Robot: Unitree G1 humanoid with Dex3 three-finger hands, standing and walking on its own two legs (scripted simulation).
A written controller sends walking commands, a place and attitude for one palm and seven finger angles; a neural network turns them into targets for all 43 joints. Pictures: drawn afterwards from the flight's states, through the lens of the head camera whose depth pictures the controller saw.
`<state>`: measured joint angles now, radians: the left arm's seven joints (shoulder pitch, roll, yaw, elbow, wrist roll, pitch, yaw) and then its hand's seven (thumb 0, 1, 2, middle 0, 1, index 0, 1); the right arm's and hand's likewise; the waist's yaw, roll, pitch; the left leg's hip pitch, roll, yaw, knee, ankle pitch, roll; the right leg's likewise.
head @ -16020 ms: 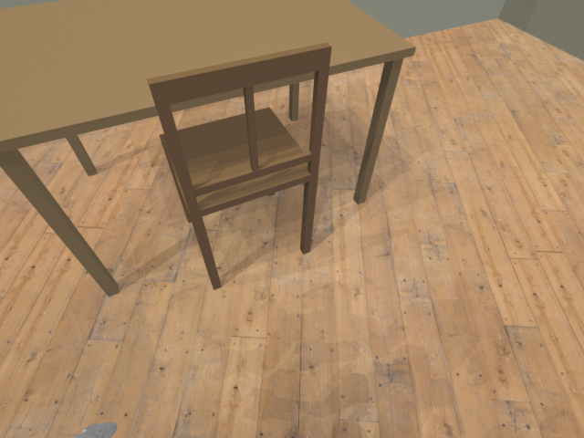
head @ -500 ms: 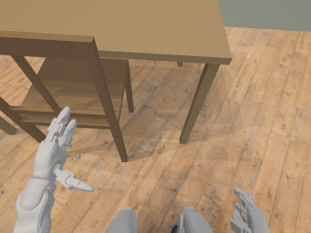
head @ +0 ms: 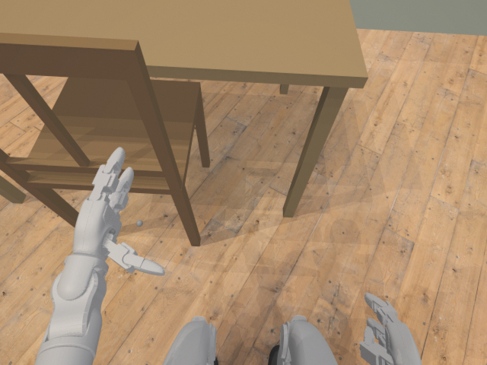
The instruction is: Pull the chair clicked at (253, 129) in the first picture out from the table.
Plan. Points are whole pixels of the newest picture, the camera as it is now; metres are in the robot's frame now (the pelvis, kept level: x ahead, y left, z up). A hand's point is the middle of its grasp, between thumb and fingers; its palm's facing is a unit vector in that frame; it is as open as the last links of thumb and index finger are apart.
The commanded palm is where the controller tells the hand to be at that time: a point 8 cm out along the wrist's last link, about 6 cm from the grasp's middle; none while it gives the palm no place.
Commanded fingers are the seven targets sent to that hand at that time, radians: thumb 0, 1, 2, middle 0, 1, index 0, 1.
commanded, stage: aim the fingers beside a spindle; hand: left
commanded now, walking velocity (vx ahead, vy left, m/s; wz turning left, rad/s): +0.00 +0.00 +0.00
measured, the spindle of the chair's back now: (55, 126) +0.52 +0.39 +0.01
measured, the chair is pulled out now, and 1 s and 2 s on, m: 0.00 0.00 0.00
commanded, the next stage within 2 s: push the fingers through the gap in 1.04 s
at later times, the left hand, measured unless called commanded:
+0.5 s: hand (156, 199) +0.38 +0.17 +0.01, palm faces -0.04 -1.00 -0.04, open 16.9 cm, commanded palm +0.35 +0.22 +0.01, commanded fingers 0.00 -0.50 0.30 -0.06 -0.08 -0.06 -0.08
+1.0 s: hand (150, 204) +0.37 +0.17 +0.01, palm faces -0.03 -1.00 -0.04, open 16.9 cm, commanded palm +0.35 +0.23 +0.02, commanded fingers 0.00 -0.50 0.30 -0.06 -0.08 -0.06 -0.08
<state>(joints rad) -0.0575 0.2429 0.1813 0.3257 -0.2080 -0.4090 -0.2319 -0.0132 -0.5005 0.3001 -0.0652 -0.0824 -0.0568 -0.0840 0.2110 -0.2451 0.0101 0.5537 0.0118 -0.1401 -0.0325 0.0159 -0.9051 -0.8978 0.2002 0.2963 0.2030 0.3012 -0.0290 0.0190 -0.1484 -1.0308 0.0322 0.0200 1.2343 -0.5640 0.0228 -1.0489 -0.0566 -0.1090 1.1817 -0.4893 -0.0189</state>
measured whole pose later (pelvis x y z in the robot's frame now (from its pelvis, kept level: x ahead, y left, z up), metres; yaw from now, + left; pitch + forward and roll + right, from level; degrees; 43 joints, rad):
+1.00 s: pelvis +0.00 +0.01 -0.01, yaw -1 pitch +23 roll -2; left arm -0.24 0.25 0.20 0.52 -0.18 -0.45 -0.20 -0.01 -0.50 0.30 -0.07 -0.08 -0.06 -0.08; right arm 0.22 -0.25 0.00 0.57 0.01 -0.06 -0.02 0.01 -0.91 -0.90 0.20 0.30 0.20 0.30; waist -0.05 0.01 -0.16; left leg -1.10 0.03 0.03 1.27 -0.58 0.03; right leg -1.12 -0.05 -0.09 1.21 -0.49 -0.01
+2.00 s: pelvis +0.00 +0.00 -0.01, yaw -2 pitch +26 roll -2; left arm -0.57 0.34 0.30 0.83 -0.14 -0.48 -0.19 -0.01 -0.50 0.30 -0.06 -0.08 -0.06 -0.08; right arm 0.27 -0.25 0.01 0.62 -0.01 -0.01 -0.01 0.01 -0.91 -0.90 0.20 0.30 0.20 0.30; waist -0.11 0.02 -0.15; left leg -1.16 0.04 0.03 1.29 -0.57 0.03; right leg -1.19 -0.04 -0.09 1.22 -0.48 -0.01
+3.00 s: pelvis +0.00 +0.01 -0.02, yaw -2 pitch +27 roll -3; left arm -0.70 0.39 0.36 0.95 -0.12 -0.48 -0.21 -0.01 -0.50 0.30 -0.10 -0.18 -0.09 -0.19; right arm 0.28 -0.25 0.02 0.61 -0.02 0.04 0.01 0.01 -0.91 -0.90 0.20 0.30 0.20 0.30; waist -0.14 0.02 -0.14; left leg -1.20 0.05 0.03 1.30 -0.58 0.04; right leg -1.22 -0.03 -0.09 1.21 -0.47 0.00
